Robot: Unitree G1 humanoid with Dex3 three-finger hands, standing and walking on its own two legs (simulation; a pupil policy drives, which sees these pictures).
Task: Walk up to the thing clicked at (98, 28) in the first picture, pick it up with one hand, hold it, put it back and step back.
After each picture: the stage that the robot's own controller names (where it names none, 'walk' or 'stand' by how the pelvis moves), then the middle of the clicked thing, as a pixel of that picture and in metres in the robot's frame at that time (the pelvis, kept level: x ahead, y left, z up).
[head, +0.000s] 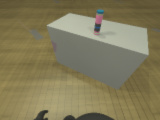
stand; (98, 23) +0.97 -0.02 +0.13
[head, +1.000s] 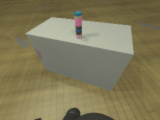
walk; (78, 26) +0.85 +0.21 +0.14
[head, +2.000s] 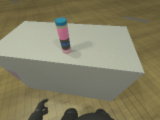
stand; (64, 38) +0.53 +0.22 +0.16
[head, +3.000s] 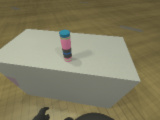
stand; (66, 47) +0.51 +0.21 +0.12
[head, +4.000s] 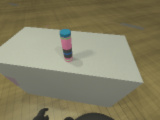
stand; (67, 47) +0.49 +0.20 +0.12
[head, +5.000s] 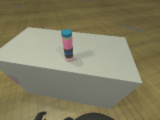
stand; (68, 47) +0.51 +0.20 +0.12
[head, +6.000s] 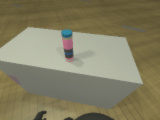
stand; (68, 47) +0.50 +0.20 +0.12
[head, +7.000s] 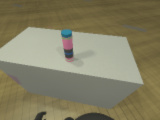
rise first; (68, 47) +0.50 +0.20 +0.12
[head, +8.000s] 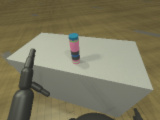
rise first; (75, 50) +0.51 +0.18 +0.13
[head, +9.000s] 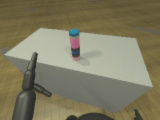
go down; (75, 46) +0.52 +0.18 +0.13
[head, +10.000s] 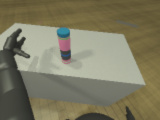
go down; (65, 48) +0.47 +0.17 +0.14
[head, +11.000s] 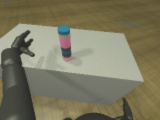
close in; (65, 46) +0.50 +0.18 +0.14
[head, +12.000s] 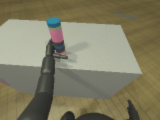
close; (58, 40) +0.50 +0.20 +0.16
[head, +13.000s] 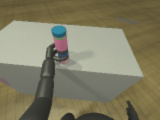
lift; (62, 48) +0.44 +0.18 +0.17
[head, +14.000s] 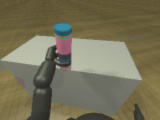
lift; (64, 51) +0.31 +0.16 +0.28
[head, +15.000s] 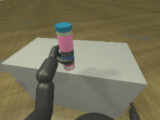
hold; (66, 49) +0.33 +0.15 +0.29
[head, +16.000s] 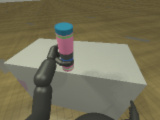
hold; (66, 51) +0.30 +0.14 +0.30
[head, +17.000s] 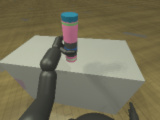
crouch; (70, 41) +0.37 +0.13 +0.31
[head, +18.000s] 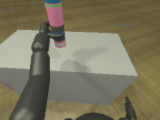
lower; (57, 25) +0.47 +0.18 +0.32
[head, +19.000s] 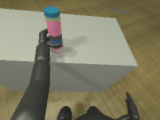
lower; (55, 33) +0.51 +0.18 +0.18
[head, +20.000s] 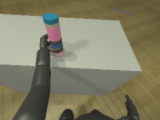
lower; (55, 38) +0.49 +0.19 +0.17
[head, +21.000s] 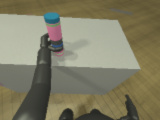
lower; (56, 38) +0.49 +0.19 +0.17
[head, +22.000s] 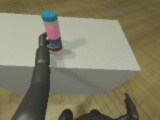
lower; (54, 36) +0.50 +0.19 +0.17
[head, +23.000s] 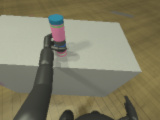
open; (59, 39) +0.49 +0.18 +0.17
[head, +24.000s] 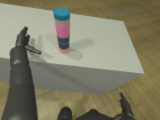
sink last; (63, 35) +0.49 +0.16 +0.17
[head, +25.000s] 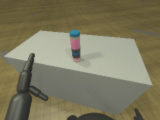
sink last; (75, 47) +0.51 +0.17 +0.15
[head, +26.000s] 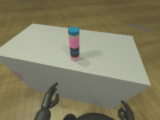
stand; (74, 46) +0.49 +0.16 +0.14
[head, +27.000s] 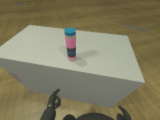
stand; (71, 46) +0.50 +0.18 +0.13
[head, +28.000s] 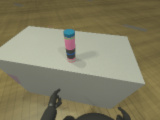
stand; (70, 47) +0.49 +0.18 +0.13
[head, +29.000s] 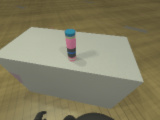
walk; (71, 47) +0.51 +0.18 +0.13
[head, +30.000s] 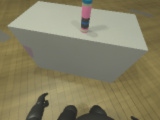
walk; (85, 17) +0.75 +0.12 +0.15
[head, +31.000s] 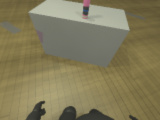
walk; (86, 6) +1.13 +0.16 +0.14
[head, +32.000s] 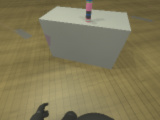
stand; (88, 11) +1.19 +0.12 +0.15
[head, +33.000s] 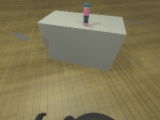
stand; (86, 15) +1.18 +0.14 +0.12
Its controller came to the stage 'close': yes
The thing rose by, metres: 0.20
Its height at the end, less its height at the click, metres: +0.00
